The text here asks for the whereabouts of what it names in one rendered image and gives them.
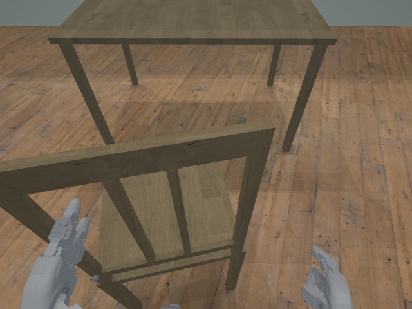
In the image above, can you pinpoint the right robot hand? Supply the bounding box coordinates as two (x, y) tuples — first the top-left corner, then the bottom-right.
(301, 246), (353, 309)

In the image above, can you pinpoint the chair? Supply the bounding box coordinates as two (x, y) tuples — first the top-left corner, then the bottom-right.
(0, 119), (276, 309)

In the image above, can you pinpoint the table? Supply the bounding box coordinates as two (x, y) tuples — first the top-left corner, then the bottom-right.
(48, 0), (338, 152)

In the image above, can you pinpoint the left robot hand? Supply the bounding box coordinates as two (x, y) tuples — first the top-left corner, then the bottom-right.
(19, 198), (89, 309)

